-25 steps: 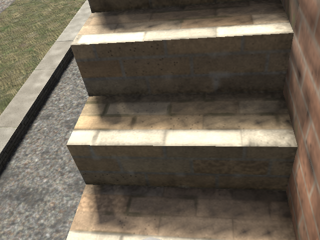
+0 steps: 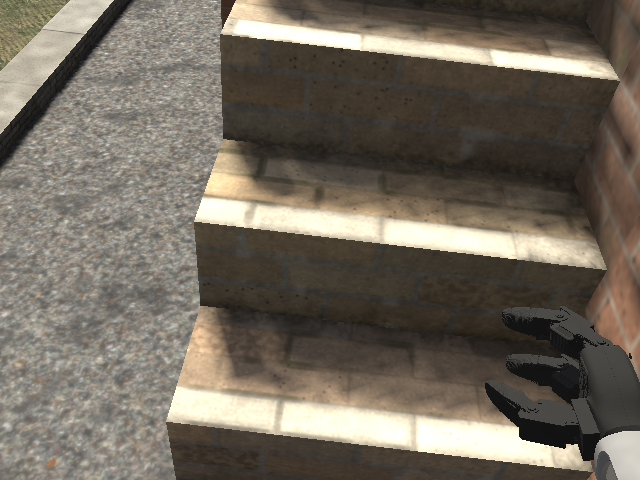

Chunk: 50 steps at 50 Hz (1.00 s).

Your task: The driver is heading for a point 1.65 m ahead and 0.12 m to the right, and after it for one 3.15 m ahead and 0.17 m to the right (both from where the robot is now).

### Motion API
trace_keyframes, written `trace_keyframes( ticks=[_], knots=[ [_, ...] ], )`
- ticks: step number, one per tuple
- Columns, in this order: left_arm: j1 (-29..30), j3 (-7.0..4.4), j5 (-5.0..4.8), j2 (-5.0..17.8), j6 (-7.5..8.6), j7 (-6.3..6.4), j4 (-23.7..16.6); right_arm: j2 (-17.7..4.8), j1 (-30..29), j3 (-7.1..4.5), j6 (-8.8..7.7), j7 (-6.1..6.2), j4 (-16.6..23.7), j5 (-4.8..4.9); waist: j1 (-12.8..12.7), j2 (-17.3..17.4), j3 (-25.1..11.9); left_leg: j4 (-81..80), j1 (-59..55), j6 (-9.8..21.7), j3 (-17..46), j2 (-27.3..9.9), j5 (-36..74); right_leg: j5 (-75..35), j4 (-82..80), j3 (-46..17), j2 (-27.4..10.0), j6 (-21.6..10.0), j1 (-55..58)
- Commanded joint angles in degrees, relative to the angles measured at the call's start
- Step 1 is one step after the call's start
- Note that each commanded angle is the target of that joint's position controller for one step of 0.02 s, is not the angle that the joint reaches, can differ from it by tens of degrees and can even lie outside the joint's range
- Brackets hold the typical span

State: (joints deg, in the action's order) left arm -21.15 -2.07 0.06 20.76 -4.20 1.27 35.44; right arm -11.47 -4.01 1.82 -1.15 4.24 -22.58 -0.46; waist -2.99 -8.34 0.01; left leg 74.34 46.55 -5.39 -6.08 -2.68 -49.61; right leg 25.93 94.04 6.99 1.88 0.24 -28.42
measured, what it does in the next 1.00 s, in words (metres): goes down, backwards: right foot 0.39 m lower, then left foot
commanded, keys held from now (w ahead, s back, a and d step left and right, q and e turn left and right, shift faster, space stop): w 1.00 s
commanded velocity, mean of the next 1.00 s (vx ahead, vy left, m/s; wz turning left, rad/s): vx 0.00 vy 0.00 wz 0.00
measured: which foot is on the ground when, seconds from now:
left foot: down 0.00-0.18, up 0.20-0.40, down 0.42-0.74, up 0.76-0.96, down 0.98-1.00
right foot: up 0.00-0.16, down 0.18-0.44, up 0.46-0.78, down 0.80-1.00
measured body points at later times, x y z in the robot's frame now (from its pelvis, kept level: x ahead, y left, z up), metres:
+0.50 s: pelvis -0.26 +0.08 -0.28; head -0.29 +0.11 +0.17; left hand -0.04 +0.33 -0.35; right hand -0.20 -0.18 -0.39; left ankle -0.24 +0.22 -0.97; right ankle -0.24 -0.02 -0.88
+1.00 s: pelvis -0.44 +0.05 -0.47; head -0.45 +0.06 -0.02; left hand -0.29 +0.26 -0.58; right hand -0.38 -0.17 -0.60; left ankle -0.43 +0.17 -1.18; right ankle -0.49 -0.02 -1.18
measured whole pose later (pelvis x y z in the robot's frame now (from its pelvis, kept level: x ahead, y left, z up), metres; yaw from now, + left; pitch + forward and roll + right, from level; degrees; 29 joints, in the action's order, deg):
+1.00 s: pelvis -0.44 +0.05 -0.47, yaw -1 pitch -2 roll +0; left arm -12.4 1.2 -0.3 8.9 -2.2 2.1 36.9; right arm -8.0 19.5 1.2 4.5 2.5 -41.9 3.4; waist 0.3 -1.3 0.1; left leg 45.2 20.6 -2.4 -3.2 -2.0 -26.9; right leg 46.2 43.3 7.1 0.4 -3.6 -13.2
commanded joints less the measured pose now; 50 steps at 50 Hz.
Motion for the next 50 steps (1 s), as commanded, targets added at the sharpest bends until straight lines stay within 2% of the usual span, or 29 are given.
trace_keyframes(
  ticks=[1, 3, 5, 6, 9, 10, 11, 12, 13, 14, 15, 18, 19, 22, 23, 24, 25, 27, 28, 31, 35, 38, 40, 41, 43, 45, 46, 49, 50],
  knots=[
    [-18.9, 0.78, 4.02, 1.7, -3.30, -1.95, 3.9, 5.1, -11.2, 0.12, -4.72, 1.48, 9.7, 5.57, -1.1, 12.0, 4.1, 9.3, 21.1, -0.7, 15.6, -6.9, 16.5, -2.2, -24.2, -30.3, -18.7, -7.1, 6.1],
    [-3.2, 3.43, 4.69, -1.9, -3.53, -5.17, 1.5, 3.4, -5.5, -0.35, -5.24, 3.27, 8.3, 5.72, 5.3, 0.8, 1.8, 8.6, 22.6, -0.5, 15.3, -5.7, 10.3, -26.0, -36.0, -14.2, -10.5, -9.3, 8.5],
    [-19.1, 3.68, 6.86, -5.6, -2.29, -7.30, 9.2, 10.0, -14.7, 1.97, -4.64, 2.88, 8.9, 3.12, -2.8, -10.2, -4.5, 36.2, 14.7, -3.3, -1.0, 4.3, 17.7, -38.5, -46.0, -4.9, -7.9, -15.2, 5.3],
    [-17.5, 4.57, 7.01, -5.4, -1.81, -7.74, 9.8, 11.1, -16.3, 2.70, -4.36, 2.96, 11.2, 3.30, 0.4, -15.2, -6.0, 42.9, 14.8, -2.9, -1.0, 3.8, 16.4, -35.7, -45.5, -2.5, -6.7, -16.7, 2.2],
    [-2.1, 6.71, 4.85, -5.0, -3.67, -9.62, 6.4, 14.4, -12.8, 3.27, -0.80, 5.08, 13.9, 5.85, 11.1, -3.7, -4.3, 65.2, 13.3, -4.5, -0.6, 4.4, 22.2, -7.4, -61.9, -7.2, -8.1, -15.9, -20.5],
    [4.3, 0.65, 3.04, 18.6, -2.82, -8.23, 4.3, 10.8, 1.5, 2.76, 0.43, 5.22, 9.7, 8.09, 22.3, -17.5, 3.9, 84.0, 0.8, -4.9, 1.7, 2.2, 18.3, 28.7, -97.8, -32.8, -31.3, -24.4, -50.0],
    [21.0, 4.67, 1.55, 5.0, -2.44, -8.56, -0.4, 3.0, 8.4, -1.21, 0.54, 6.18, 1.2, 8.48, 21.1, -10.3, 20.6, 84.4, 16.4, -6.5, 7.0, 7.4, 20.5, 6.2, -84.0, -11.0, -17.5, -15.2, -36.2],
    [10.6, -0.80, 2.16, 16.1, 0.49, -6.44, 0.5, -1.7, 3.4, -1.65, 0.54, 8.35, -0.1, 6.95, 11.8, -17.5, 18.7, 91.0, 9.8, -7.1, 6.4, 0.8, 26.7, 25.3, -99.0, -34.7, -31.7, -25.1, -40.8],
    [9.6, 0.33, 0.92, 8.3, 2.21, -3.34, -0.8, -6.6, -10.3, -1.71, 0.36, 9.19, 1.4, 5.05, 0.8, -2.8, 25.0, 71.8, 15.8, -6.4, 11.8, -2.2, 23.9, 37.0, -95.4, -46.7, -28.0, -20.6, -34.7],
    [3.9, -0.04, 3.10, 7.8, 3.32, -0.16, -1.0, -8.3, -18.1, -3.19, 0.41, 7.77, 2.1, 6.72, -7.1, 13.4, 25.4, 53.3, 25.6, -7.8, 13.0, -3.6, 29.3, 42.3, -88.9, -52.8, -29.8, -20.2, -17.6],
    [6.0, 0.54, 5.15, 7.9, 4.25, 1.98, -2.7, -4.7, -13.5, -2.69, 1.92, 5.78, -1.3, 7.96, -6.7, 19.3, 18.5, 38.3, 17.8, -8.9, 11.1, -2.1, 35.2, 42.1, -84.4, -50.4, -28.0, -18.0, -10.2],
    [16.5, -0.48, 2.64, 7.9, 2.56, 3.35, -2.7, 0.4, 0.9, -1.62, 5.08, 1.98, -9.6, 6.82, 0.5, 9.3, 10.4, 1.5, -9.1, -5.6, 3.8, -4.2, 34.1, 44.3, -76.4, -30.3, -20.8, -11.8, -12.3],
    [15.1, -0.32, 1.31, 5.1, 1.22, 3.44, -2.3, 2.0, 3.3, -1.19, 5.01, 0.66, -10.7, 5.73, -0.2, 1.9, 11.4, -14.8, -12.1, -4.7, -3.0, -1.9, 28.9, 41.9, -73.2, -20.4, -16.3, -11.2, -8.9],
    [-2.4, -0.93, -1.83, -3.0, -1.30, 2.53, 1.1, 4.3, 9.6, -0.46, 4.67, -3.42, -20.0, 2.99, -7.8, 12.7, 8.7, -53.8, -19.3, 0.2, -1.7, -0.6, 24.8, 24.1, -40.6, -6.1, -5.1, -9.1, 4.1],
    [2.1, -0.47, -2.11, -8.0, -1.34, 1.54, -3.2, 4.9, 10.8, 0.81, 3.04, -3.96, -17.3, -0.70, -6.3, 22.5, 4.5, -46.3, -14.1, 4.8, 5.6, -3.0, 43.6, 18.3, -12.6, -1.0, 1.0, -5.0, 5.2],
    [2.1, -0.63, -2.92, -8.4, -1.28, 1.77, -3.7, -8.2, 15.6, -0.28, 1.79, -3.07, -10.6, -7.23, -2.0, 27.7, -6.4, -45.1, -13.4, 18.8, 34.1, -17.3, 65.6, 13.4, 18.8, -7.5, 8.7, 3.0, -6.0],
    [4.1, -1.00, -5.51, -7.4, -1.05, 1.49, -2.6, -8.4, 10.8, 0.26, 1.95, -1.26, -7.3, -7.65, -1.6, 19.8, -8.1, -50.5, -9.1, 16.5, 34.7, -18.0, 47.3, 5.9, 31.9, -18.2, 8.4, 6.4, -5.9],
    [7.5, -1.26, -2.15, 0.1, -1.94, 0.25, -6.6, -4.2, 0.5, 0.89, 0.75, 1.93, -2.0, 0.93, -2.5, 11.3, -2.6, -38.4, -3.9, 7.8, 21.8, -10.6, 28.7, -6.4, 28.2, -20.6, 4.4, 8.9, -2.7],
    [5.5, -1.32, -0.19, -0.3, -1.15, 0.22, -5.4, -3.0, 3.2, 1.43, -0.57, 2.65, -1.8, 2.47, -1.8, 8.8, -0.8, -35.8, -9.9, 9.9, 21.0, -10.5, 33.1, -10.4, 20.1, -19.6, 4.2, 8.7, -6.1],
    [-3.6, -1.96, -1.47, 1.5, -0.48, -1.94, 0.2, -6.0, 8.8, -1.37, -3.83, 3.29, -0.9, 0.94, -1.4, 8.7, -6.0, -31.2, -22.1, 9.7, 21.7, -8.7, 26.2, -20.4, -13.6, -13.7, 0.9, 3.9, -0.1],
    [-4.4, 0.03, 2.59, 0.4, -2.58, -3.80, 5.9, -3.7, 13.9, -3.47, -1.36, 3.81, 1.4, 2.73, 5.9, 20.4, -3.6, -24.5, -18.7, 6.6, 20.7, -3.3, 36.3, -14.2, -62.3, -1.4, -1.9, -2.2, 9.8],
    [2.7, 4.91, 4.74, -9.3, -2.06, -6.66, 9.8, 5.0, 18.4, -1.88, 3.41, 2.82, 0.2, 4.05, 13.5, 1.6, 3.2, 13.8, -13.3, 2.7, 4.1, 12.8, 20.0, -40.0, -88.9, 0.1, -6.3, -11.2, 8.3],
    [22.9, 6.49, 7.75, -5.9, -0.72, -6.52, 2.6, 6.9, 24.8, -1.11, 5.10, 1.75, -1.0, 3.01, 20.0, -2.2, -1.6, 50.3, -0.6, 0.9, 11.4, 18.0, 0.9, -48.9, -78.0, -0.5, -8.8, -12.6, 10.1],
    [22.4, 4.68, 7.11, -0.2, 0.79, -4.96, -1.0, 6.1, 25.1, -1.10, 2.95, 0.90, -2.2, 3.02, 20.3, -1.4, -4.3, 54.8, 0.8, -3.0, 14.4, 18.6, 5.9, -77.3, -60.0, -5.6, -14.9, -11.4, 10.9],
    [11.4, 1.05, -1.06, 6.5, 2.97, -1.04, -2.4, -6.5, 31.1, -3.41, 0.48, 1.01, -7.4, 2.83, 13.8, 2.3, -11.9, 35.3, 3.9, -5.3, 20.2, 2.6, 30.8, -42.5, -63.3, -20.6, -29.1, -17.8, 22.1],
    [13.6, 2.97, 0.64, -4.1, 3.93, 1.14, -5.4, -3.6, 7.1, -1.81, 1.80, 0.77, -6.2, 2.20, 1.9, 14.1, -4.5, -8.2, -1.3, -4.6, 12.0, -0.7, 37.6, -10.6, -68.4, -22.2, -20.9, -14.1, 22.9],
    [6.3, 1.47, -0.56, -0.6, 3.00, 2.11, -3.5, -0.1, 2.5, -1.03, 3.20, 0.36, -4.2, 3.23, -1.3, 5.4, -0.7, -21.0, -6.2, -4.4, 3.6, -0.4, 32.6, 4.4, -71.7, -26.2, -21.0, -13.9, 21.6],
    [-0.9, -1.06, -0.83, 0.8, 1.92, 1.27, 1.5, -4.3, 10.0, -3.52, 3.87, -2.66, -10.2, 4.52, -1.3, 2.2, 5.3, -49.4, -30.3, 2.7, -2.5, 2.5, 28.2, -1.4, -66.3, -16.0, -13.4, -12.7, 13.8],
    [1.1, -0.11, -0.04, -3.0, 2.38, 0.10, 0.6, -6.1, 14.9, -3.62, 3.14, -3.94, -12.4, 3.45, -0.7, 8.2, 2.9, -46.6, -36.4, 4.3, 5.7, -0.6, 36.4, 2.6, -54.3, -10.3, -7.7, -10.9, 9.0]
  ],
)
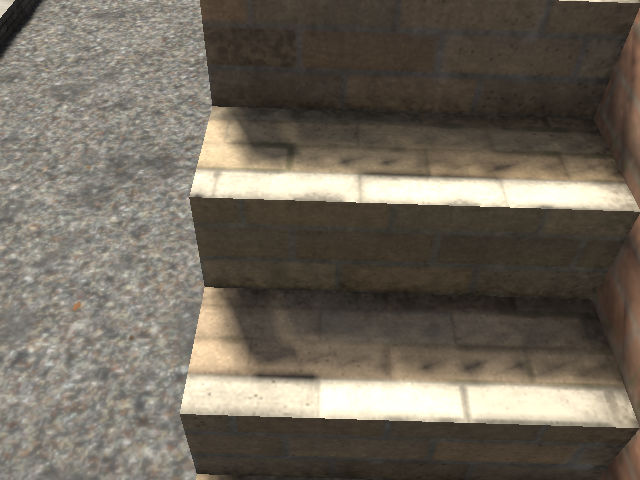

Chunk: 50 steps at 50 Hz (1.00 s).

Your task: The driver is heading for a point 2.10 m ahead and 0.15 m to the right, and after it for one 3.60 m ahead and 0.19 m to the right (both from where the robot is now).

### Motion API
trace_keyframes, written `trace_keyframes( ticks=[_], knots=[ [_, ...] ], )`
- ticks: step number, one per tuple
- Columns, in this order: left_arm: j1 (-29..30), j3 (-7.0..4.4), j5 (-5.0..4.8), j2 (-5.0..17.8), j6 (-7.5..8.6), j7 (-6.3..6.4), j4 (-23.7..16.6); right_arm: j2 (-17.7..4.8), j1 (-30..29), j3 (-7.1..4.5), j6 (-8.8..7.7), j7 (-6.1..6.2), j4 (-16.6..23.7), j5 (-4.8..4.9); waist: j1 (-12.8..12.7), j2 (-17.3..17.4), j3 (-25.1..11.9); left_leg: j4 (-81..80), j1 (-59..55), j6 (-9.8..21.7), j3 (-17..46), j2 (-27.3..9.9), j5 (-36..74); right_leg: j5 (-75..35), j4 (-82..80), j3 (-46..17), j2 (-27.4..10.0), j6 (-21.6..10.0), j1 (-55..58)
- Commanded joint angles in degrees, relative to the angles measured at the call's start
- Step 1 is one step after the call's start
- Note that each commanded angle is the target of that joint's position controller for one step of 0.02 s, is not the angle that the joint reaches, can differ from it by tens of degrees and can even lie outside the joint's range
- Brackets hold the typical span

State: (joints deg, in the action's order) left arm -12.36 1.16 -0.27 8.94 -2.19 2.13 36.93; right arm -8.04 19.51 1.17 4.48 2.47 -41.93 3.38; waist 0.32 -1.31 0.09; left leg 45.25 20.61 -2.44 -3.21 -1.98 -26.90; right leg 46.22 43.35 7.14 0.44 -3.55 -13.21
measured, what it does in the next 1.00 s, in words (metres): goes down, backwards: right foot 0.21 m lower, then left foot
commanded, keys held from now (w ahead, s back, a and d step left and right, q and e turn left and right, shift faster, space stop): w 1.00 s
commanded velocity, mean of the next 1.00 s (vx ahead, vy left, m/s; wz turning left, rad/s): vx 0.00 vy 0.01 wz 0.00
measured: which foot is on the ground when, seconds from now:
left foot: down 0.00-0.36, up 0.38-0.70, down 0.72-1.00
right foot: down 0.00-0.00, up 0.02-0.40, down 0.42-1.00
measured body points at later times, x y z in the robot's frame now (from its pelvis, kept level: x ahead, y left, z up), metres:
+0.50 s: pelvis -0.18 -0.12 -0.20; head -0.19 -0.15 +0.24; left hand -0.26 +0.10 -0.34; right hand +0.09 -0.28 -0.23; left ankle -0.15 +0.02 -0.65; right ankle -0.23 -0.25 -0.91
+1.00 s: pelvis -0.22 -0.08 -0.16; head -0.20 -0.07 +0.29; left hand -0.17 +0.15 -0.31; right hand -0.12 -0.31 -0.29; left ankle -0.18 +0.02 -0.90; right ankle -0.23 -0.25 -0.90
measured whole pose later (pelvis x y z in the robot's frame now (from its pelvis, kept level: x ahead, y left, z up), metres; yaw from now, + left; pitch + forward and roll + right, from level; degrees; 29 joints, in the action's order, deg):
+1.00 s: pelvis -0.22 -0.08 -0.16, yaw +0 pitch +0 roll +0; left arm -17.2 -0.4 1.2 10.5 -0.1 3.7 50.7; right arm -9.9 11.7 -0.9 1.0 -0.8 -47.9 0.2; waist 0.5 -1.6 1.9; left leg 21.8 13.2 1.7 -1.6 1.3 -8.5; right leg 13.4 22.1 2.3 -5.9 1.7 -8.9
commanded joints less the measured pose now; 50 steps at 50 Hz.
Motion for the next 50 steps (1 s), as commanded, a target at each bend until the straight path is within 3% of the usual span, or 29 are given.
trace_keyframes(
  ticks=[1, 3, 4, 5, 6, 8, 9, 11, 12, 14, 15, 17, 18, 19, 21, 22, 23, 24, 25, 27, 29, 32, 35, 37, 38, 39, 41, 43, 50],
  knots=[
    [-3.0, -2.33, -0.86, 4.4, 0.69, -1.15, -4.0, -10.4, -6.5, -2.67, -2.81, -0.97, 9.1, -3.30, -3.3, 12.9, 1.9, -22.5, -4.0, 11.6, 24.8, -10.3, 0.4, -13.6, -2.1, -10.0, 1.0, 0.0, -12.6],
    [3.0, -2.57, -1.26, 6.0, 1.00, -0.70, -2.2, -3.7, -7.4, -0.22, -4.16, -0.11, 9.7, -6.54, -0.4, 9.2, 1.8, -27.0, 3.9, 15.2, 25.9, -14.1, 14.3, -16.8, 19.6, -15.5, 0.8, 6.6, -6.1],
    [-3.1, -3.15, -3.25, 6.6, 0.61, 0.20, -1.2, -6.0, -13.0, 0.11, -4.43, 1.77, 11.9, -6.05, -4.7, 15.4, -1.4, -23.3, 1.5, 17.5, 24.1, -14.7, 23.6, -14.5, 28.7, -16.1, 0.7, 9.5, -9.0],
    [-10.5, -4.93, -1.23, 10.9, -0.49, 1.47, -0.8, -7.9, -17.5, 0.42, -5.68, 3.17, 15.9, -5.65, -7.6, 12.0, -6.8, -13.5, -1.8, 13.4, 17.8, -14.0, 46.6, -12.3, 46.8, -14.5, 2.0, 11.3, -11.7],
    [-13.2, -6.49, -0.55, 14.2, -2.01, 1.16, 0.7, -10.4, -17.8, -0.55, -7.08, 4.29, 15.9, -5.50, -7.3, 5.9, -8.6, -8.1, 5.9, 12.8, 16.3, -15.4, 46.3, -19.7, 68.0, -16.3, 5.0, 12.9, -9.6],
    [-13.8, -6.65, -1.45, 13.5, -3.32, 0.92, -1.9, -10.5, -21.6, -0.20, -9.06, 4.76, 18.3, -3.61, -7.2, 6.5, -7.7, -7.6, 13.1, 10.4, 22.1, -20.2, 29.7, -20.0, 77.6, -19.0, 2.4, 11.8, -14.0],
    [-18.6, -6.56, -1.17, 14.2, -3.30, 0.51, 1.9, -8.4, -21.6, 0.31, -10.14, 4.29, 18.7, -1.79, -7.2, 5.8, -7.4, -5.8, 15.2, 9.4, 19.3, -17.6, 17.8, -23.4, 73.1, -16.6, 1.4, 10.4, -12.1],
    [-12.6, -4.24, -0.37, 9.7, -2.27, -0.87, 2.8, -4.9, -17.2, 0.63, -11.83, 3.87, 17.6, -3.97, -2.7, 2.8, -1.3, 0.2, 6.6, 6.1, 14.5, -14.1, 14.6, -21.8, 48.3, -19.2, -2.1, 7.6, -20.8],
    [-10.2, -2.85, 0.19, 7.0, -1.36, -1.74, 3.7, -5.8, -18.9, -0.03, -12.31, 3.94, 19.8, -3.82, -1.9, 3.5, 1.6, 1.5, 1.6, 4.7, 15.4, -13.4, 12.5, -22.3, 31.4, -18.7, -4.0, 6.6, -25.2],
    [-14.7, -3.19, 1.72, 8.3, -2.64, -3.00, 7.4, -9.7, -20.1, -2.21, -11.39, 5.28, 22.4, -5.05, -0.6, 3.1, 2.0, 0.8, 12.5, 5.7, 15.0, -14.0, 7.0, -34.4, 15.7, -10.8, -5.9, 3.0, -12.5],
    [-18.6, -2.95, 1.60, 8.1, -3.39, -3.56, 9.3, -10.0, -22.2, -2.40, -10.86, 4.85, 23.2, -4.25, -1.6, 6.4, 1.5, 2.0, 17.7, 6.4, 14.2, -13.1, 7.7, -41.0, 7.4, -8.6, -7.3, 1.2, -6.0],
    [-25.0, -2.04, 2.07, 5.9, -3.14, -4.67, 13.3, -5.4, -23.1, -1.07, -8.41, 2.69, 23.9, -0.53, -2.2, 5.8, 1.3, 11.9, 21.2, 5.5, 8.4, -8.8, 4.4, -55.1, -13.6, -4.2, -7.6, -3.1, 1.4],
    [-29.5, -2.48, 1.75, 4.9, -3.00, -3.67, 15.4, -0.8, -19.0, -0.21, -6.27, 1.21, 19.5, -1.06, -2.5, 6.2, -4.3, 27.0, 21.6, 5.8, -0.8, -6.8, 4.3, -51.2, -14.6, 5.2, -5.0, -3.2, 6.2],
    [-22.3, -1.70, 1.75, 3.2, -2.27, -3.50, 13.8, 5.2, -15.5, 1.18, -5.03, 0.04, 18.5, -0.41, 1.2, 0.1, -3.8, 46.1, 20.4, 4.2, -7.0, -2.5, 3.2, -48.9, -21.4, 2.5, -4.9, -5.0, 0.0],
    [-7.8, 2.80, 6.81, 1.5, -1.34, -3.81, 7.3, 11.0, -20.1, 1.98, -3.37, -1.33, 21.1, 0.43, 5.5, -5.1, -3.9, 88.0, 32.5, -0.8, -0.1, 2.0, -13.5, -64.9, -13.4, -4.7, -6.2, -5.1, -6.3],
    [-6.7, 1.20, 4.32, 7.2, -1.62, -3.47, 4.0, 11.1, -19.0, 3.16, -4.57, -1.21, 20.8, 0.80, 5.5, -6.0, -0.6, 87.5, 41.1, -4.3, 8.2, 1.9, -17.6, -76.8, -14.1, -13.3, -13.0, -6.0, -8.6],
    [-8.8, -2.16, 2.33, 15.2, -2.47, -3.07, 4.1, 6.9, -12.6, 2.17, -6.21, -0.97, 17.5, 2.01, 5.3, -5.9, 2.8, 84.7, 45.5, -6.0, 10.1, 0.7, -5.2, -71.1, -17.0, -16.6, -20.0, -10.2, -6.8],
    [-11.1, -6.36, -0.45, 27.3, -1.71, -1.22, 3.3, 4.4, -15.5, 2.47, -5.99, 0.72, 20.4, 2.21, 3.6, -14.3, 5.6, 83.4, 49.6, -7.1, 15.4, -6.8, -2.9, -41.4, -27.2, -35.9, -33.3, -17.0, -6.5],
    [-4.3, -4.96, 3.35, 22.6, -0.81, 0.84, -1.8, -4.8, -27.8, -0.69, -3.77, 1.13, 22.1, 3.03, -3.0, 1.9, 10.5, 76.6, 48.9, -8.2, 17.5, -7.0, 7.8, -26.3, -30.8, -41.6, -32.0, -17.0, -6.2],
    [-10.1, -3.81, 4.57, 16.8, -0.89, 5.24, -1.1, -8.0, -29.9, -3.33, 0.26, 2.00, 21.3, 0.63, -6.7, 1.0, 11.5, 71.9, 50.6, -7.8, 18.7, -4.4, 9.5, -18.4, -32.4, -48.8, -32.3, -16.9, 1.4],
    [-7.0, -3.16, 4.17, 11.9, -1.18, 6.03, -3.4, -7.5, -26.5, -3.71, 0.92, -0.04, 18.4, -1.37, -4.3, -0.7, 10.9, 45.8, 37.9, -6.1, 14.3, -5.5, 14.1, -14.3, -30.8, -36.6, -23.6, -10.6, 2.2],
    [-8.9, -2.63, 2.51, 6.8, -2.64, 5.90, -2.2, -2.9, -21.8, -2.08, 0.10, -1.71, 11.7, -0.54, -5.7, -6.1, 9.4, 11.0, 15.0, -5.1, 2.6, -2.3, 7.4, -16.8, -31.4, -20.4, -13.8, -6.6, -0.8],
    [-9.9, -2.17, 1.12, 3.6, -1.98, 3.88, 0.4, -4.0, -14.2, -3.31, -1.08, -2.19, 6.5, -1.33, -3.3, -10.3, 8.7, -16.9, 0.9, -0.2, 0.8, 0.0, 11.2, -26.8, -30.8, -15.8, -13.0, -8.5, 3.6],
    [-7.6, -2.30, -0.33, 3.5, 0.49, 2.57, 2.8, -7.0, -10.1, -4.28, -1.92, -2.59, 4.6, -2.70, -0.8, -5.2, 5.4, -26.0, -6.6, 1.6, 7.0, -2.8, 27.1, -47.0, -21.8, -8.9, -9.3, -6.4, 3.7],
    [-10.0, -1.93, 0.52, 3.6, 1.29, 1.59, 2.8, -8.9, -9.8, -4.53, -2.21, -3.40, 3.8, -3.34, -3.4, 3.7, -1.1, -20.4, -15.0, 3.9, 8.9, -4.5, 43.1, -43.3, -22.4, -7.7, -6.9, -4.0, 1.2],
    [-9.6, -1.63, 0.63, 2.7, 2.01, 1.70, 3.7, -7.6, -11.1, -4.44, -2.50, -3.66, 3.0, -2.58, -2.9, 6.8, -2.4, -21.0, -12.6, 7.0, 9.2, -3.6, 35.8, -37.7, -25.6, -6.6, -6.3, -2.1, 2.8],
    [-6.3, -1.64, 0.90, 3.6, 1.86, 1.99, 6.2, -5.0, -9.1, -3.78, -3.06, -3.79, 1.2, -3.31, -0.3, 3.3, -0.2, -25.4, -8.9, 6.7, 9.3, -2.8, 27.2, -34.0, -24.2, -6.0, -6.5, -0.6, 4.7],
    [-8.7, -1.98, 2.00, 4.1, 1.47, 1.88, 8.0, -5.6, -9.8, -3.43, -4.13, -4.08, -0.9, -3.07, -1.6, 6.0, 1.1, -28.3, -7.2, 6.7, 9.4, -2.8, 18.7, -31.3, -24.6, -6.2, -7.1, 0.7, 4.9],
    [-7.6, -2.43, 1.59, 5.0, 3.03, 1.59, 13.3, -7.2, -10.2, -2.81, -4.60, -2.72, -2.9, -3.33, -0.2, 5.1, -0.1, -32.4, -9.9, 6.7, 10.5, -3.1, 8.3, -30.7, -23.7, -5.9, -7.1, 2.6, 1.5]
  ],
)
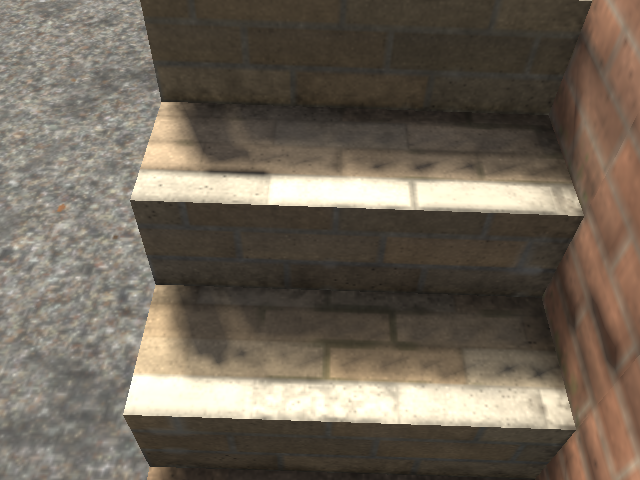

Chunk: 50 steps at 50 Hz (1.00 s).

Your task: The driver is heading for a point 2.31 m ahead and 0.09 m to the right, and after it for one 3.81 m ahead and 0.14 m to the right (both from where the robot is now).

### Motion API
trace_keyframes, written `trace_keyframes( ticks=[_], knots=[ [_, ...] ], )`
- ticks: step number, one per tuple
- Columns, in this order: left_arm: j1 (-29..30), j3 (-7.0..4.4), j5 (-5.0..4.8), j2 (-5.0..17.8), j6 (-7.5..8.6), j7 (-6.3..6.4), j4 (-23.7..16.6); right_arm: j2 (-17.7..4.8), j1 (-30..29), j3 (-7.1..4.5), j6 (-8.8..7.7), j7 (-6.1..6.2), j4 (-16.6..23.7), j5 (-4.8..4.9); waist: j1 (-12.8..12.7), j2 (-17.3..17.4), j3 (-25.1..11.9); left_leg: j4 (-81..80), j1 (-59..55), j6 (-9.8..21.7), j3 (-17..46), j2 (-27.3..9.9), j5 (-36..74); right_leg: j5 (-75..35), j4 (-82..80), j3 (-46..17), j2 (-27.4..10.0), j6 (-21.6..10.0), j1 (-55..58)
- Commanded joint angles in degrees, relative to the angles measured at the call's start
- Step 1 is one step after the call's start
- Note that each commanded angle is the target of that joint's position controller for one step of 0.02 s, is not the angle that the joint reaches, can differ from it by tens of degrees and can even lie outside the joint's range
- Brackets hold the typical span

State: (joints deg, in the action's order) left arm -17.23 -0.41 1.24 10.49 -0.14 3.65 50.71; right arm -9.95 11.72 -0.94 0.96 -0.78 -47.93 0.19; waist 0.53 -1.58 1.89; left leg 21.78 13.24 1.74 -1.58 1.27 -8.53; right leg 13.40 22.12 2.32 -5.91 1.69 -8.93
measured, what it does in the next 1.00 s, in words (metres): stands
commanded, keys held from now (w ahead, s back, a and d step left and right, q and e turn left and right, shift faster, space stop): w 1.00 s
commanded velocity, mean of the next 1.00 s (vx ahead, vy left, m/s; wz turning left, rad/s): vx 0.00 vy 0.01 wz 0.00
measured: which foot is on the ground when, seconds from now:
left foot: down 0.00-1.00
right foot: down 0.00-1.00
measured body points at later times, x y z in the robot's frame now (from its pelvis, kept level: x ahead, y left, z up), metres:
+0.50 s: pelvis +0.01 +0.00 +0.00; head +0.03 +0.00 +0.45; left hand +0.01 +0.25 -0.15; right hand +0.11 -0.22 -0.14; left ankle +0.03 +0.10 -0.74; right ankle -0.01 -0.17 -0.74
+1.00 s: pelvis +0.00 +0.00 +0.00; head +0.03 -0.01 +0.45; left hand -0.02 +0.24 -0.15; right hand +0.06 -0.23 -0.15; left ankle +0.03 +0.10 -0.74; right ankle -0.01 -0.17 -0.74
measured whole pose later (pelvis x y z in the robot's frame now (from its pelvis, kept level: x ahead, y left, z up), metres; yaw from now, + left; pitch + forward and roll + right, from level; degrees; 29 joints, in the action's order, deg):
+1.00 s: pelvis +0.00 +0.00 +0.00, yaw -1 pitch +0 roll +1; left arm -21.1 -1.7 1.3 10.1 1.3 3.4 62.1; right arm -9.3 11.4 -1.5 1.7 0.6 -55.3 0.7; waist 1.4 -0.3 1.8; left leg 17.2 11.2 1.5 -2.0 1.5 -6.6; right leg 11.6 19.2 0.2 -5.7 3.9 -8.1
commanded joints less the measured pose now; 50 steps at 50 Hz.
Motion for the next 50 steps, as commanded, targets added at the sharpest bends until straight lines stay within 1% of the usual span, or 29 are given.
trace_keyframes(
  ticks=[1, 2, 3, 4, 5, 6, 9, 10, 13, 14, 17, 18, 19, 20, 21, 22, 23, 24, 25, 26, 27, 30, 31, 33, 36, 40, 50],
  knots=[
    [-3.6, -1.01, -0.26, 3.6, 1.06, 0.00, 0.5, -4.7, -2.2, -0.46, -0.99, 0.42, 3.0, 0.08, -0.2, 5.3, -0.9, -9.4, -2.6, 2.5, 9.0, -6.2, -10.7, 2.5, -2.9, -1.3, -0.8, -2.3, -3.1],
    [-4.2, -1.16, -0.30, 3.9, 1.10, 0.02, 1.5, -4.6, -1.8, -0.39, -0.96, 0.44, 2.5, 0.14, 0.0, 4.8, -0.5, -9.6, -2.8, 2.5, 8.8, -6.0, -10.5, 2.3, -3.1, -1.2, -0.8, -2.1, -3.5],
    [-4.2, -1.16, -0.17, 3.9, 1.43, 0.05, 2.4, -4.4, -2.0, -0.18, -0.84, 0.68, 2.8, 0.17, 0.2, 3.1, -0.4, -10.0, -3.4, 2.3, 8.7, -6.1, -10.0, 2.6, -3.5, -1.5, -0.8, -1.9, -3.5],
    [-4.6, -1.21, -0.20, 3.8, 1.62, 0.06, 3.2, -4.5, -1.7, -0.19, -0.74, 0.79, 2.5, 0.15, 0.3, 2.9, -0.3, -10.0, -3.9, 2.2, 8.4, -6.0, -9.2, 2.4, -3.8, -1.6, -0.9, -1.7, -3.6],
    [-5.5, -1.24, -0.29, 4.0, 1.70, 0.01, 4.3, -4.2, -2.1, -0.18, -0.44, 0.93, 2.1, -0.04, 0.2, 2.6, -0.2, -9.4, -4.8, 2.0, 8.0, -5.8, -6.8, 1.7, -4.4, -1.9, -1.3, -1.8, -3.9],
    [-5.7, -1.45, -0.55, 4.3, 1.65, 0.01, 5.2, -4.3, -1.8, -0.11, -0.09, 0.94, 2.4, -0.14, 0.4, 2.7, 0.0, -9.2, -5.5, 2.2, 8.1, -5.6, -5.4, 2.1, -3.8, -1.6, -0.9, -1.6, -4.1],
    [-7.1, -1.56, -0.47, 4.3, 1.76, -0.10, 7.4, -3.8, -1.1, -0.10, 0.51, 1.27, 2.0, 0.03, 0.7, 1.9, 0.0, -8.7, -7.2, 2.5, 7.2, -5.1, -1.8, 1.1, -4.5, -1.8, -1.0, -1.2, -4.7],
    [-7.0, -1.55, -0.22, 4.0, 1.76, -0.26, 8.1, -3.0, -1.9, -0.05, 0.56, 1.17, 1.9, -0.22, 0.7, 1.1, 0.7, -8.1, -7.5, 2.4, 6.7, -5.1, 0.2, 0.5, -5.2, -2.3, -1.3, -1.3, -5.2],
    [-7.9, -1.79, -0.26, 4.4, 1.94, -0.36, 9.6, -2.9, -0.9, -0.22, 0.76, 1.23, 1.2, -0.09, 1.0, 1.3, 0.0, -7.4, -9.1, 2.5, 5.9, -4.7, 5.5, -0.8, -5.1, -2.3, -1.2, -1.1, -4.9],
    [-6.6, -1.80, -0.09, 4.8, 1.84, -0.22, 9.2, -3.1, -1.5, -0.36, 0.75, 1.26, 1.5, -0.02, 1.3, 0.7, 0.1, -7.1, -9.3, 2.4, 5.6, -4.5, 7.9, -1.9, -4.6, -2.4, -1.1, -1.1, -5.4],
    [-7.3, -1.83, -0.11, 4.8, 1.84, -0.11, 9.8, -3.0, -1.8, -0.46, 0.83, 1.42, 1.3, -0.03, 1.0, 1.3, -1.1, -6.5, -10.2, 2.7, 5.0, -4.5, 10.3, -2.7, -4.3, -2.6, -1.3, -1.0, -5.0],
    [-7.5, -1.77, 0.08, 5.0, 1.99, -0.11, 9.7, -3.0, -1.5, -0.68, 0.70, 1.53, 0.8, 0.17, 1.1, 0.8, -1.3, -6.6, -10.1, 2.6, 4.5, -4.5, 10.7, -4.0, -4.8, -2.8, -1.6, -1.1, -4.8],
    [-7.1, -1.85, -0.07, 5.2, 2.10, -0.24, 9.4, -3.3, -2.0, -0.87, 0.57, 1.27, 1.1, -0.09, 1.2, 0.0, -1.0, -6.7, -9.9, 2.5, 4.7, -4.5, 11.3, -4.5, -4.0, -2.6, -1.6, -1.3, -4.8],
    [-7.2, -1.83, -0.07, 5.0, 2.14, -0.27, 9.4, -3.3, -2.2, -0.93, 0.53, 1.18, 0.9, -0.15, 1.0, 0.4, -1.3, -6.6, -9.9, 2.5, 4.5, -4.5, 11.5, -4.6, -4.0, -2.7, -1.7, -1.3, -4.7],
    [-7.5, -2.00, -0.26, 5.4, 1.87, -0.19, 9.1, -3.6, -2.1, -1.19, 0.33, 0.91, 0.7, -0.09, 0.8, 1.5, -1.3, -6.3, -9.7, 2.8, 4.4, -4.3, 12.0, -6.0, -3.7, -2.6, -1.8, -1.5, -4.7],
    [-7.7, -2.06, -0.22, 5.6, 1.73, -0.14, 9.0, -3.4, -2.2, -1.23, 0.23, 0.83, 0.5, -0.02, 0.7, 1.4, -1.6, -6.1, -9.6, 2.9, 4.3, -4.3, 12.1, -6.5, -3.5, -2.6, -1.8, -1.5, -4.4],
    [-7.2, -2.08, 0.06, 5.9, 1.55, 0.02, 8.6, -3.7, -2.6, -1.34, 0.04, 1.01, 0.4, -0.21, 0.6, 0.8, -2.2, -6.0, -9.2, 3.1, 4.1, -4.3, 11.8, -7.8, -3.1, -2.4, -1.8, -1.7, -4.3],
    [-7.2, -2.08, 0.11, 5.7, 1.43, 0.10, 8.3, -3.6, -2.8, -1.35, -0.07, 1.09, 0.4, -0.24, 0.5, 0.7, -2.5, -5.9, -8.9, 3.1, 4.0, -4.3, 11.1, -8.0, -3.0, -2.4, -1.9, -1.7, -4.0],
    [-7.0, -2.08, 0.02, 5.6, 1.36, 0.14, 8.3, -3.7, -2.8, -1.45, -0.06, 1.00, 0.1, 0.04, 0.5, 0.5, -2.5, -5.9, -8.3, 3.0, 3.9, -4.2, 10.5, -8.8, -3.2, -2.7, -1.8, -1.9, -3.7],
    [-7.1, -2.07, 0.15, 5.7, 1.24, 0.29, 8.3, -3.8, -2.3, -1.46, 0.03, 1.28, -0.4, 0.35, 0.5, 1.2, -2.7, -6.1, -7.9, 2.9, 3.6, -4.2, 9.3, -8.6, -3.8, -2.9, -1.8, -2.0, -3.2],
    [-7.3, -1.98, 0.10, 5.5, 1.18, 0.34, 8.4, -3.4, -2.2, -1.40, 0.15, 1.27, -0.9, 0.24, 0.7, 1.6, -1.7, -6.4, -7.0, 3.0, 3.6, -3.9, 7.5, -7.7, -4.2, -2.9, -1.9, -2.1, -3.3],
    [-6.8, -2.01, 0.22, 5.6, 1.02, 0.38, 8.2, -3.5, -2.4, -1.44, 0.13, 1.24, -1.5, 0.24, 0.7, 0.7, -0.8, -7.1, -5.7, 3.0, 4.0, -4.1, 4.3, -6.0, -4.8, -2.9, -1.7, -2.4, -3.3],
    [-8.1, -1.99, 0.08, 5.0, 1.13, 0.27, 8.9, -3.3, -2.1, -1.36, 0.16, 1.23, -2.1, 0.28, 0.3, 1.2, -0.9, -7.5, -5.5, 3.0, 4.2, -4.2, 2.3, -4.7, -5.6, -2.9, -1.8, -2.4, -2.9],
    [-7.6, -2.05, 0.07, 5.2, 1.24, 0.18, 9.1, -3.5, -2.1, -1.36, 0.13, 1.18, -2.5, 0.43, 0.5, 0.7, 0.1, -8.0, -4.9, 3.0, 4.4, -4.3, 0.9, -4.0, -6.1, -2.9, -1.6, -2.6, -3.1],
    [-7.4, -2.10, 0.09, 5.3, 1.44, 0.03, 9.5, -3.9, -1.7, -1.41, 0.06, 1.18, -3.2, 0.38, 0.7, 0.8, 0.1, -8.1, -4.9, 2.8, 4.3, -4.4, 0.4, -3.8, -6.5, -2.9, -1.5, -2.7, -3.1],
    [-7.6, -2.16, 0.05, 5.3, 1.64, -0.11, 10.1, -3.9, -1.1, -1.40, 0.07, 1.28, -3.9, 0.46, 0.9, 0.6, 0.1, -8.1, -5.0, 2.8, 4.3, -4.4, 0.3, -3.7, -6.7, -2.9, -1.4, -2.8, -3.2],
    [-9.3, -2.31, 0.03, 5.3, 1.66, -0.01, 10.9, -3.8, 0.3, -1.36, 0.20, 1.55, -5.2, 0.62, 0.9, 0.7, -0.1, -7.9, -5.4, 2.9, 4.3, -4.5, 2.3, -4.6, -6.5, -2.8, -1.2, -2.6, -3.3]
  ],
)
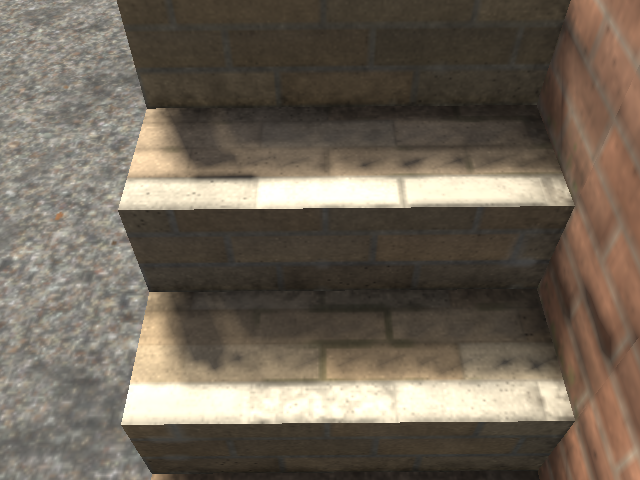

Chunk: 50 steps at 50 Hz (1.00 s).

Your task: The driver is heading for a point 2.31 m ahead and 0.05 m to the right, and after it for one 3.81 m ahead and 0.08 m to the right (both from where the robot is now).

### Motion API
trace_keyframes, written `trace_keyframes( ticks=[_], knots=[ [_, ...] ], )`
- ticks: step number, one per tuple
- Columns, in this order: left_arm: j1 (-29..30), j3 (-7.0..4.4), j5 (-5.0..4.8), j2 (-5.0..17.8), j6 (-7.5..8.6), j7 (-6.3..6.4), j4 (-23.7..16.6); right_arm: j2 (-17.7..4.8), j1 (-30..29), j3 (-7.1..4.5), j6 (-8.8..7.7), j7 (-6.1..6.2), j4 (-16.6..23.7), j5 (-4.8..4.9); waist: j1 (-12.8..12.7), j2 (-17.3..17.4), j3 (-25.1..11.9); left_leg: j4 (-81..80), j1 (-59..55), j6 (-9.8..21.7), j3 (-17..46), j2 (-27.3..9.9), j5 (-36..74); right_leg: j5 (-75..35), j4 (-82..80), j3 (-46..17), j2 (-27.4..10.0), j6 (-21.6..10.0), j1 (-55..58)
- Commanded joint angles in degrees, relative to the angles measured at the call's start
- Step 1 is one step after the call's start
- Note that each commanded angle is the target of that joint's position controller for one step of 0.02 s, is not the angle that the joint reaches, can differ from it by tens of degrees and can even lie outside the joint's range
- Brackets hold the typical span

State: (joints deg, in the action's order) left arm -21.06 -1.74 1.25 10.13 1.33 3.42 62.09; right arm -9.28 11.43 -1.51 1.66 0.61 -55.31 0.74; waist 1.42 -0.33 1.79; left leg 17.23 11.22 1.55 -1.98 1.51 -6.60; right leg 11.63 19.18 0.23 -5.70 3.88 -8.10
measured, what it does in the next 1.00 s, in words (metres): stands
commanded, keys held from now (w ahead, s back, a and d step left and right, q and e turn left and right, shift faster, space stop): w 1.00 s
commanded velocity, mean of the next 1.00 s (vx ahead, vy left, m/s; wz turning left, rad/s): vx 0.00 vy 0.01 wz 0.00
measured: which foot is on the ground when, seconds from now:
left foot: down 0.00-1.00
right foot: down 0.00-1.00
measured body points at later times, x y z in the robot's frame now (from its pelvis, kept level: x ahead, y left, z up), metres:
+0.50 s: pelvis +0.00 +0.00 +0.00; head +0.02 +0.00 +0.45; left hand -0.03 +0.25 -0.15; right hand +0.06 -0.23 -0.15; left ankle +0.03 +0.11 -0.75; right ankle -0.02 -0.17 -0.75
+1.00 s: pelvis +0.00 +0.00 +0.00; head +0.02 +0.00 +0.45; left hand -0.03 +0.25 -0.15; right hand +0.06 -0.23 -0.15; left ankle +0.03 +0.11 -0.75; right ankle -0.02 -0.17 -0.75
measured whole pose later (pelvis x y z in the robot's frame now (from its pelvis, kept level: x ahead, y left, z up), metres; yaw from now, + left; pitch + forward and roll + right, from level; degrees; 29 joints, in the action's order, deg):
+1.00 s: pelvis +0.00 +0.00 +0.00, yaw +0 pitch +1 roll +1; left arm -22.2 -1.9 1.2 11.1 1.3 3.6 61.3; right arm -9.3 12.3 -1.4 1.7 1.0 -55.6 1.0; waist 1.3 -0.9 1.3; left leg 16.9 11.2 1.3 -1.7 1.6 -6.5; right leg 11.9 19.6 0.2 -5.9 3.9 -8.4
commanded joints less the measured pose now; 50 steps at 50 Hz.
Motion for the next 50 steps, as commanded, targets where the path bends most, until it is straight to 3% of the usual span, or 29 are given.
trace_keyframes(
  ticks=[1, 42, 44, 48, 50],
  knots=[
    [-5.7, -0.98, 0.02, 5.7, 0.15, 0.27, -0.4, -4.4, 0.7, -0.78, -0.50, 0.18, 2.1, 0.07, 0.0, -0.4, 0.0, -3.4, -3.4, 3.1, 4.6, -4.7, 0.6, -2.9, -3.6, -0.7, -1.4, -4.8, -4.2],
    [-6.3, -1.14, 0.14, 6.9, 0.05, 0.44, -1.4, -5.1, 1.7, -0.82, -0.53, 0.45, 2.0, 0.17, 0.1, -0.5, 0.1, -3.3, -3.6, 3.0, 4.8, -4.7, 2.4, -3.1, -2.9, -0.7, -1.4, -4.5, -4.9],
    [-8.2, -1.12, -0.17, 6.4, 0.18, 0.32, -0.6, -4.6, 2.4, -0.71, -0.42, 0.46, 1.7, 0.27, -0.2, 0.1, 0.3, -3.5, -3.6, 3.1, 5.0, -4.8, 1.1, -1.8, -3.4, -0.6, -1.4, -4.5, -4.7],
    [-6.5, -1.16, 0.15, 6.9, 0.06, 0.42, -1.5, -5.1, 1.9, -0.82, -0.52, 0.47, 2.0, 0.19, 0.1, -0.5, 0.3, -3.3, -3.5, 2.9, 4.8, -4.7, 2.2, -3.0, -2.9, -0.7, -1.4, -4.5, -4.9],
    [-8.3, -1.15, -0.17, 6.5, 0.19, 0.29, -0.7, -4.7, 2.5, -0.71, -0.42, 0.48, 1.7, 0.29, -0.2, 0.1, 0.4, -3.6, -3.5, 3.0, 5.0, -4.8, 0.9, -1.7, -3.4, -0.6, -1.4, -4.5, -4.7]
  ],
)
